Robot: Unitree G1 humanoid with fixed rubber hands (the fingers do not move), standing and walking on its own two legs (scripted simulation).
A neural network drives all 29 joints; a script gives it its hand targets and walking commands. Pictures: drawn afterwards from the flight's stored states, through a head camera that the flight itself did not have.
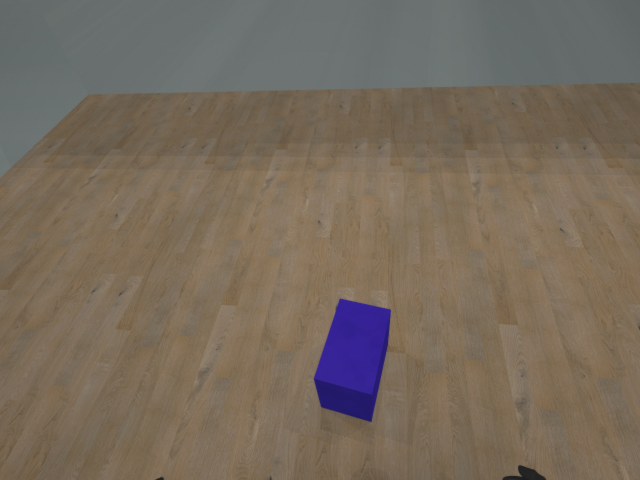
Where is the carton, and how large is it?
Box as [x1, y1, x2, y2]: [314, 299, 390, 421]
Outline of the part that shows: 340,299 314,376 314,381 320,404 322,407 370,421 387,346 390,309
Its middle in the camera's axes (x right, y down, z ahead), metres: +0.10 +0.37 +1.16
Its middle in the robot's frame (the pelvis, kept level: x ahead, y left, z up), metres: +0.57 -0.02 -0.64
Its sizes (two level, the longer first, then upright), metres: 0.258 0.157 0.221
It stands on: the floor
